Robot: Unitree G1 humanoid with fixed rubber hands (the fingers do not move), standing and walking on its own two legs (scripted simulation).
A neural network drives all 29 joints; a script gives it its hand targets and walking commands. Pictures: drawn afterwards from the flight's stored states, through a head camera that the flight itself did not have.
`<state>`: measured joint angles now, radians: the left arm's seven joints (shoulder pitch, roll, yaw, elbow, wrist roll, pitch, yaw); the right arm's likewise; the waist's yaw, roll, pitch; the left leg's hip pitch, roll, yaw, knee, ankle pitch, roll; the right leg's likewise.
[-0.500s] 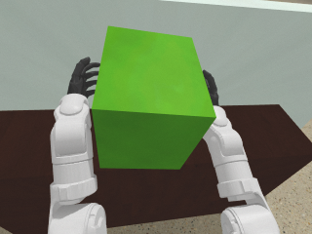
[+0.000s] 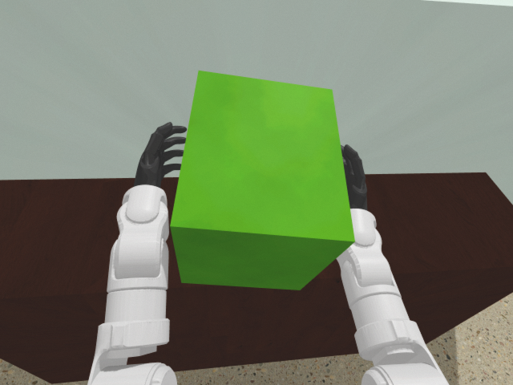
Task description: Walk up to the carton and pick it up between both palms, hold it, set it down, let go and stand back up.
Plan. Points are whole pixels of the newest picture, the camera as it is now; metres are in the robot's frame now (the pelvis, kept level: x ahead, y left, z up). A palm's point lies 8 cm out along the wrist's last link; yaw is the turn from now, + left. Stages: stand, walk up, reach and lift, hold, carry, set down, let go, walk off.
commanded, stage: set down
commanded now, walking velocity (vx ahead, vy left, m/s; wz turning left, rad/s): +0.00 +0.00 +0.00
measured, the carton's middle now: (253, 190) +0.37 -0.01 +0.10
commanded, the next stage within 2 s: none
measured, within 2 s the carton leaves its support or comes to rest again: neither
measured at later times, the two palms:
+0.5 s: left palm (151, 175) +0.37 +0.14 +0.14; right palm (344, 193) +0.35 -0.15 +0.11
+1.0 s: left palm (161, 173) +0.39 +0.13 +0.11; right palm (343, 188) +0.38 -0.16 +0.10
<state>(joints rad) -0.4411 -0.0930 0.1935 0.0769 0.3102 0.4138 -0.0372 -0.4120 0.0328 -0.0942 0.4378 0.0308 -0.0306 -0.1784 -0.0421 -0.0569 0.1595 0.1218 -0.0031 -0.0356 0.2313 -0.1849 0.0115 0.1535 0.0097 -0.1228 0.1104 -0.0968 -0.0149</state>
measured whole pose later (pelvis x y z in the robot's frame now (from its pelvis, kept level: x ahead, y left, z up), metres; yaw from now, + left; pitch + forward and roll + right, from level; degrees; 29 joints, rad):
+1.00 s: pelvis +0.01 +0.00 +0.00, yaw +2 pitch -3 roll -1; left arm -0.58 -0.11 0.33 0.45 0.34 0.22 -0.04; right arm -0.56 0.06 -0.27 0.70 -0.11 -0.09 -0.13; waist -0.06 -0.04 0.07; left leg 0.01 -0.01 -0.06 0.22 -0.17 0.01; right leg 0.06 0.00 -0.15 0.09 -0.09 -0.01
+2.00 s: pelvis +0.01 +0.00 +0.00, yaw +2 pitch +8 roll -1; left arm -0.76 -0.07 0.50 0.87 0.40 -0.02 -0.04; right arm -0.70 0.14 -0.62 0.80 -0.49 -0.14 -0.03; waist -0.08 0.03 -0.05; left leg -0.21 -0.02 -0.07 0.18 -0.12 0.01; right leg -0.16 0.00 -0.15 0.06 -0.05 -0.01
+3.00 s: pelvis +0.01 +0.00 +0.00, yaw +2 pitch +17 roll -1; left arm -0.80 -0.08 0.54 0.93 0.46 -0.15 -0.02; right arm -0.72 0.15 -0.72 0.80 -0.58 -0.25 -0.01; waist -0.06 0.04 -0.10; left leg -0.37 -0.02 -0.06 0.17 -0.09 0.01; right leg -0.32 0.00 -0.12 0.04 -0.01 -0.01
